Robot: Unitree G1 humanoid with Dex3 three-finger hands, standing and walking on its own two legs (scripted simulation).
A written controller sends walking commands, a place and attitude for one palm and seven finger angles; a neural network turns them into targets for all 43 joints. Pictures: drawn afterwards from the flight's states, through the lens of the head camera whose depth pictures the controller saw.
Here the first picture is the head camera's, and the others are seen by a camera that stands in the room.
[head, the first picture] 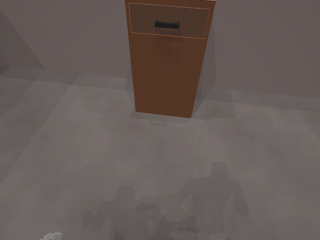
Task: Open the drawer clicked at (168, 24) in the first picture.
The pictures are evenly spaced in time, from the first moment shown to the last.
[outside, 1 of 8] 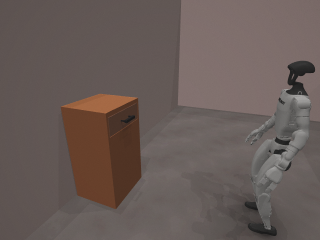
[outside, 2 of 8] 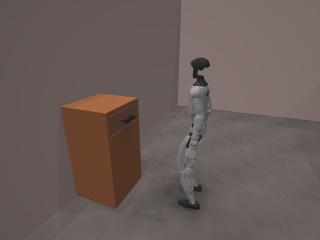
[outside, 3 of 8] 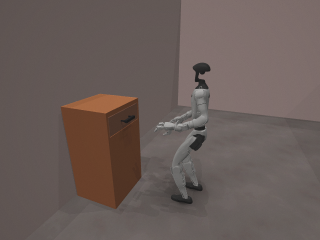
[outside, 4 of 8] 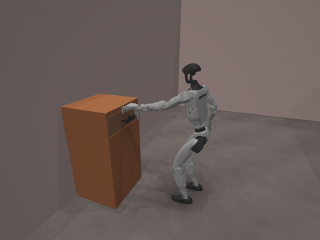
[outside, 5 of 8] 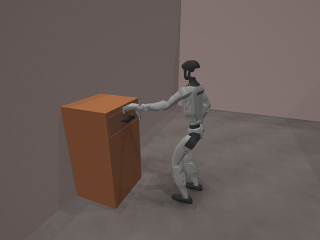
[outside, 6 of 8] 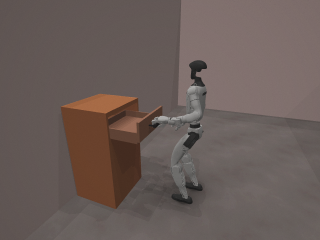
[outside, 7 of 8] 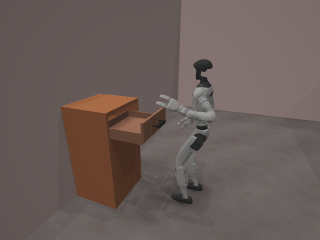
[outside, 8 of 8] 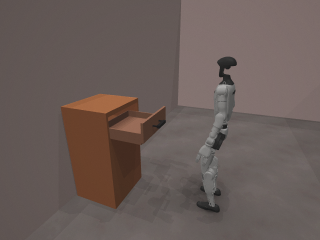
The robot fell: no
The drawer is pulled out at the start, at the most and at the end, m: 0.00 0.30 0.29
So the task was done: yes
